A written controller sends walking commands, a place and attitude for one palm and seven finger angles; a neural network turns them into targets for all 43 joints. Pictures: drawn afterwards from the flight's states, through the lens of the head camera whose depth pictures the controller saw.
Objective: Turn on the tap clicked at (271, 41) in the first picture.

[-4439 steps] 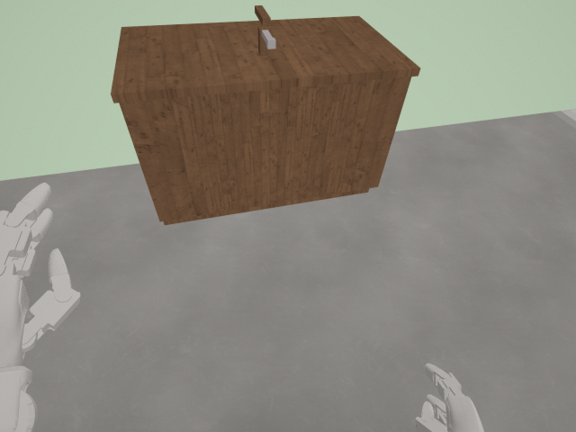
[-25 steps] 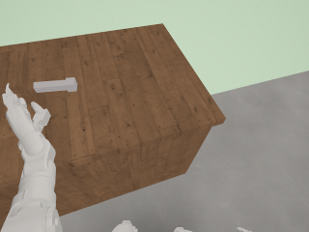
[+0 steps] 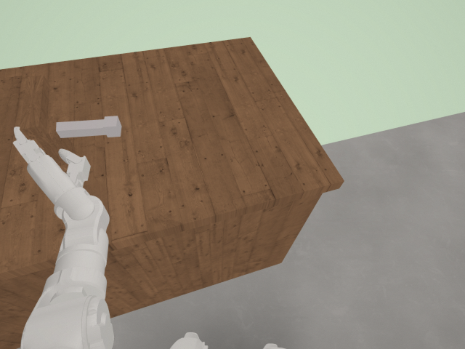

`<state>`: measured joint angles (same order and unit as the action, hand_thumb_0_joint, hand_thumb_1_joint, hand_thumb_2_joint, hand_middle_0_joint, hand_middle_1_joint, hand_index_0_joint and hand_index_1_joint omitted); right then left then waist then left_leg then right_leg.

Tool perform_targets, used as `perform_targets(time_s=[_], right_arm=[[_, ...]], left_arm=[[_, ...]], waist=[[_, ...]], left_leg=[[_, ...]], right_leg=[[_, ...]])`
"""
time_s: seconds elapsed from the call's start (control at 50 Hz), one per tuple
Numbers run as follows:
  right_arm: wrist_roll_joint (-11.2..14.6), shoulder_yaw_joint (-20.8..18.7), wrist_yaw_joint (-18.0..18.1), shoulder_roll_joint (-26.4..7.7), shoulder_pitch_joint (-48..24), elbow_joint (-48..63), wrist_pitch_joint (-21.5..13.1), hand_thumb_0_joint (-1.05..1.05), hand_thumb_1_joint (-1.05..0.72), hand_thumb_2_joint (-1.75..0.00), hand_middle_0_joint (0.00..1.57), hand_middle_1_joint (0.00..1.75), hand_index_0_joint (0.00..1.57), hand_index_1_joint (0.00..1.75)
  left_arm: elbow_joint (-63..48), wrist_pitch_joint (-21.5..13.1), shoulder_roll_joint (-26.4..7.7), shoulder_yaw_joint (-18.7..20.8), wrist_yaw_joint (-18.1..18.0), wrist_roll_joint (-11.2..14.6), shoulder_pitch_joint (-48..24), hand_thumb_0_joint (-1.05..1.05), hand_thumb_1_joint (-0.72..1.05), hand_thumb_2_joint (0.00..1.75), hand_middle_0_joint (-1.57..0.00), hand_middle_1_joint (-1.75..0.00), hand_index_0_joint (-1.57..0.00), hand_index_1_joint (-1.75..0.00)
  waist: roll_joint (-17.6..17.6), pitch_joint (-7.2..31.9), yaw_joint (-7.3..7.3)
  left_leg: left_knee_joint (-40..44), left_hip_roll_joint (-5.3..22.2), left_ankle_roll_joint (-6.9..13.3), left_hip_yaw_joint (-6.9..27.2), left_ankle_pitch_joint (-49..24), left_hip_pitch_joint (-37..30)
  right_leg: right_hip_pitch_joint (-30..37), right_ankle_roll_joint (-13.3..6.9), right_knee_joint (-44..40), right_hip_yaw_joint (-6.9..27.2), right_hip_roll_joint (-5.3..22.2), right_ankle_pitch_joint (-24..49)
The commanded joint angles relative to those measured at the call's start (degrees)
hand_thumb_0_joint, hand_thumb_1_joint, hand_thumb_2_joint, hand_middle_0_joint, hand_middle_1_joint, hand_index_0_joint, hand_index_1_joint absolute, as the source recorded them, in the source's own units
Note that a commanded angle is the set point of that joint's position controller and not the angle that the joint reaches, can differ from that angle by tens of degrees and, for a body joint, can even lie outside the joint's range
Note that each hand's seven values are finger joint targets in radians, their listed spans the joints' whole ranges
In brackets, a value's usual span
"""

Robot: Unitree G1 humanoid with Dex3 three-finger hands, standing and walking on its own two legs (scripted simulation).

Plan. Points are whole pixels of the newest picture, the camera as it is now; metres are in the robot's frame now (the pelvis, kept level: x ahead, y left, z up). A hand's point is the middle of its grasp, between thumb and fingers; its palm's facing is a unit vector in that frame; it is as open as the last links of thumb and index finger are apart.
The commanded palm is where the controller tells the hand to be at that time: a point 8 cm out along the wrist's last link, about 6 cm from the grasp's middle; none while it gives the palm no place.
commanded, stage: push the lever round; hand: left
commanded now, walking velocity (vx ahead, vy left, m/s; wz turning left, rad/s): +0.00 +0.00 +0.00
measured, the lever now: (112, 126) +0.50 +0.24 +0.07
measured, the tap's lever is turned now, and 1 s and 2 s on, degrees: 80 80 81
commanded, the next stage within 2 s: none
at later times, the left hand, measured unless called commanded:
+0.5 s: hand (91, 156) +0.43 +0.26 +0.06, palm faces +0.81 -0.59 -0.05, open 8.4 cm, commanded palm +0.39 +0.24 +0.06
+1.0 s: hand (117, 144) +0.46 +0.22 +0.06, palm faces +0.86 -0.50 -0.11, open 8.2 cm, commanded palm +0.43 +0.21 +0.06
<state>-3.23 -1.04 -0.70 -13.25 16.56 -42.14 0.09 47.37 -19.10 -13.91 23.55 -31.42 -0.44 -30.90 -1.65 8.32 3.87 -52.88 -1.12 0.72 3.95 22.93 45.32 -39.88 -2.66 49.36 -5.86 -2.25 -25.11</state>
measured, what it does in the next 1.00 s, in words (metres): stands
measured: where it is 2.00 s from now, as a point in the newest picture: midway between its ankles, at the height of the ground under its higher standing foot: outside the picture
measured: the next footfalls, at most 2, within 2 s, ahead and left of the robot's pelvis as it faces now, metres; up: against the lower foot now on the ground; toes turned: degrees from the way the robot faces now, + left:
none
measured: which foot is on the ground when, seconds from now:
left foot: down 0.00-1.00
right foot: down 0.00-1.00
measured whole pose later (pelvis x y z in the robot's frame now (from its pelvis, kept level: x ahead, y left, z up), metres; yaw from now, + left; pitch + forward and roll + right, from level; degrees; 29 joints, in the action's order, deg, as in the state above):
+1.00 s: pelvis +0.00 -0.02 -0.01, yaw +1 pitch +19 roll -2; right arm -7.1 -2.1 -4.1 -12.0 17.0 -45.4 0.6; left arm 63.1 -17.0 -12.3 27.6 -52.3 -8.7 -47.5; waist -2.1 9.9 6.8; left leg -54.5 -0.8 -1.0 5.6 22.8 50.6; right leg -45.4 -4.5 52.0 -7.5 -2.7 -25.9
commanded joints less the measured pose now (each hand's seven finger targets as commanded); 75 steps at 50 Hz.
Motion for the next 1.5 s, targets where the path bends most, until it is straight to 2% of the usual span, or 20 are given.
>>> perform_targets(time_s=[0.0,0.14,0.28,0.3,0.34,0.44,0.48,0.5,0.56,0.6,0.64,0.7,0.8,0.88,0.9,0.96,1.02,1.06,1.3,1.48], right_arm=[[-0.33,-3.06,0.24,-9.26,3.26,3.93,-1.22,0.00,-0.90,-0.90,0.20,0.30,0.20,0.30],[-0.73,-3.15,-0.26,-8.63,3.33,3.33,-1.13,0.00,-0.90,-0.90,0.20,0.30,0.20,0.30],[-1.34,-3.54,-0.93,-8.53,3.97,2.56,-1.25,0.00,-0.90,-0.90,0.20,0.30,0.20,0.30],[-1.49,-3.62,-0.89,-8.77,4.27,2.05,-1.09,0.00,-0.90,-0.90,0.20,0.30,0.20,0.30],[-1.58,-3.69,-1.31,-8.33,4.07,2.45,-1.20,0.00,-0.90,-0.90,0.20,0.30,0.20,0.30],[-1.76,-3.81,-1.72,-8.24,3.77,1.73,-1.41,0.00,-0.90,-0.90,0.20,0.30,0.20,0.30],[-2.10,-3.96,-1.81,-8.34,3.95,1.43,-1.56,0.00,-0.90,-0.90,0.20,0.30,0.20,0.30],[-2.17,-3.93,-1.69,-8.51,3.89,1.01,-1.37,0.00,-0.90,-0.90,0.20,0.30,0.20,0.30],[-2.50,-3.86,-2.10,-7.96,3.62,0.80,-1.60,0.00,-0.90,-0.90,0.20,0.30,0.20,0.30],[-2.63,-4.02,-1.99,-8.40,3.95,0.31,-1.44,0.00,-0.90,-0.90,0.20,0.30,0.20,0.30],[-2.79,-3.99,-2.29,-7.96,3.65,0.67,-1.43,0.00,-0.90,-0.90,0.20,0.30,0.20,0.30],[-3.36,-4.11,-2.46,-8.31,4.28,0.03,-1.07,0.00,-0.90,-0.90,0.20,0.30,0.20,0.30],[-3.76,-3.98,-2.87,-8.22,4.46,0.49,-0.39,0.00,-0.90,-0.90,0.20,0.30,0.20,0.30],[-3.82,-3.66,-3.06,-7.87,4.59,0.66,-0.50,0.00,-0.90,-0.90,0.20,0.30,0.20,0.30],[-3.83,-3.79,-2.90,-8.16,4.93,-0.01,-0.47,0.00,-0.90,-0.90,0.20,0.30,0.20,0.30],[-3.87,-3.65,-2.95,-8.05,5.59,0.38,-0.49,0.00,-0.90,-0.90,0.20,0.30,0.20,0.30],[-4.03,-3.54,-3.21,-7.96,6.15,-0.18,-0.60,0.00,-0.90,-0.90,0.20,0.30,0.20,0.30],[-4.13,-3.51,-3.01,-8.32,6.75,-0.06,-0.61,0.00,-0.90,-0.90,0.20,0.30,0.20,0.30],[-3.71,-3.28,-2.16,-8.71,8.17,0.10,-1.01,0.00,-0.90,-0.90,0.20,0.30,0.20,0.30],[-3.79,-3.02,-2.26,-8.59,8.50,0.02,-1.91,0.00,-0.90,-0.90,0.20,0.30,0.20,0.30]], left_arm=[[-11.85,-4.55,-8.23,-3.55,-0.47,-4.12,-24.10,0.00,0.90,0.90,-0.15,-0.15,-0.15,-0.15],[-10.96,-4.42,-4.09,-7.38,-2.72,-5.56,-31.66,0.00,0.90,0.90,-0.15,-0.15,-0.15,-0.15],[-8.98,-4.25,-2.65,-7.57,-5.05,-6.43,-32.34,0.00,0.90,0.90,-0.15,-0.15,-0.15,-0.15],[-8.08,-4.18,-4.75,-5.16,-5.59,-6.68,-31.85,0.00,0.90,0.90,-0.15,-0.15,-0.15,-0.15],[-9.42,-4.40,-1.32,-8.16,-5.97,-6.73,-32.80,0.00,0.90,0.90,-0.15,-0.15,-0.15,-0.15],[-8.41,-4.39,0.14,-9.01,-7.48,-7.09,-35.84,0.00,0.90,0.90,-0.15,-0.15,-0.15,-0.15],[-7.35,-4.55,-0.69,-7.75,-8.50,-7.27,-36.57,0.00,0.90,0.90,-0.15,-0.15,-0.15,-0.15],[-7.28,-4.61,-2.82,-5.90,-8.97,-7.83,-36.30,0.00,0.90,0.90,-0.15,-0.15,-0.15,-0.15],[-6.55,-4.90,0.61,-8.88,-10.02,-8.35,-40.84,0.00,0.90,0.90,-0.15,-0.15,-0.15,-0.15],[-5.68,-4.80,-2.67,-5.44,-11.22,-8.61,-39.93,0.00,0.90,0.90,-0.15,-0.15,-0.15,-0.15],[-5.65,-4.97,-0.55,-7.01,-12.05,-8.57,-42.36,0.00,0.90,0.90,-0.15,-0.15,-0.15,-0.15],[-1.90,-4.08,-3.96,-2.75,-14.09,-9.64,-40.94,0.00,0.90,0.90,-0.15,-0.15,-0.15,-0.15],[1.56,-2.19,-4.89,-1.59,-16.17,-11.17,-42.78,0.00,0.90,0.90,-0.15,-0.15,-0.15,-0.15],[3.35,-1.75,-3.21,-3.42,-17.14,-11.51,-46.77,0.00,0.90,0.90,-0.15,-0.15,-0.15,-0.15],[4.43,-1.62,-5.91,-1.04,-17.58,-11.83,-46.75,0.00,0.90,0.90,-0.15,-0.15,-0.15,-0.15],[4.13,-1.50,-6.32,-1.25,-18.25,-12.07,-48.51,0.00,0.90,0.90,-0.15,-0.15,-0.15,-0.15],[5.43,-0.95,-5.38,-2.11,-18.69,-12.73,-49.52,0.00,0.90,0.90,-0.15,-0.15,-0.15,-0.15],[6.51,-0.51,-8.29,-0.52,-18.80,-13.12,-49.84,0.00,0.90,0.90,-0.15,-0.15,-0.15,-0.15],[6.10,-1.19,-12.78,0.07,-17.47,-14.13,-52.75,0.00,0.90,0.90,-0.15,-0.15,-0.15,-0.15],[5.76,-1.75,-11.25,-2.39,-17.53,-14.42,-54.97,0.00,0.90,0.90,-0.15,-0.15,-0.15,-0.15]], waist=[[-5.01,19.26,2.70],[-6.14,18.80,4.61],[-5.47,20.94,4.59],[-6.12,20.36,4.10],[-5.71,21.47,4.53],[-5.73,20.38,5.34],[-4.48,20.42,5.35],[-6.74,20.41,4.67],[-6.08,20.74,6.19],[-7.14,21.37,5.18],[-6.92,22.49,5.83],[-5.48,22.73,5.10],[-3.53,22.13,5.49],[-2.13,21.13,7.23],[-2.51,20.81,6.97],[-1.76,22.48,7.41],[-4.34,22.07,8.02],[-1.97,22.57,8.15],[-4.39,22.14,9.25],[-5.34,23.37,10.23]], left_leg=[[5.36,1.07,-0.57,2.28,-17.61,-19.19],[5.30,1.11,-0.86,2.69,-16.73,-20.15],[4.42,0.89,-1.04,2.34,-18.68,-20.15],[4.52,1.02,-1.16,2.57,-18.92,-20.36],[4.33,0.88,-1.13,2.34,-19.56,-20.92],[4.25,1.05,-1.21,2.94,-17.97,-20.68],[4.20,0.93,-1.05,2.75,-17.08,-19.87],[4.23,0.99,-1.34,2.92,-17.62,-19.98],[3.85,0.88,-1.28,2.88,-16.49,-19.95],[3.99,0.89,-1.54,2.98,-16.95,-19.86],[3.59,0.76,-1.45,2.68,-17.32,-19.78],[3.27,0.81,-1.40,2.55,-17.74,-18.02],[2.95,0.51,-0.15,1.35,-15.56,-14.51],[2.57,0.28,0.79,0.55,-12.04,-11.38],[2.51,0.35,0.88,0.77,-11.08,-10.77],[2.24,0.20,1.33,0.22,-11.41,-9.79],[2.10,0.23,1.33,0.09,-11.88,-10.69],[1.78,0.11,1.80,-0.38,-10.90,-8.36],[2.02,0.18,2.25,-0.79,-9.55,-6.97],[1.90,0.30,2.26,-0.68,-9.65,-8.17]], right_leg=[[2.39,0.53,-6.16,3.41,-0.39,15.57],[0.00,0.50,-6.22,3.12,-0.23,14.42],[0.63,0.51,-5.97,2.96,-0.29,15.94],[0.22,0.42,-6.03,2.92,-0.32,15.53],[0.68,0.44,-5.87,2.69,-0.38,16.15],[-1.08,0.44,-5.91,2.56,-0.37,14.65],[-0.68,0.48,-6.11,2.47,-0.38,14.48],[-1.05,0.32,-5.73,2.61,-0.29,14.43],[-2.25,0.50,-5.51,2.32,-0.19,13.79],[-1.80,0.36,-5.46,2.44,-0.24,13.72],[-1.71,0.48,-5.11,2.41,-0.17,14.09],[-1.22,0.57,-4.69,2.14,-0.17,14.41],[0.26,0.91,-5.51,2.76,0.08,14.67],[0.64,1.45,-6.46,3.53,0.36,13.68],[0.51,1.40,-6.63,3.82,0.51,13.00],[2.33,1.69,-6.83,4.26,0.72,14.71],[0.75,1.63,-6.87,4.07,0.64,14.69],[2.73,1.98,-7.32,4.81,0.88,15.57],[3.89,2.28,-8.16,6.19,1.23,16.63],[2.69,2.31,-8.13,6.11,0.94,16.18]])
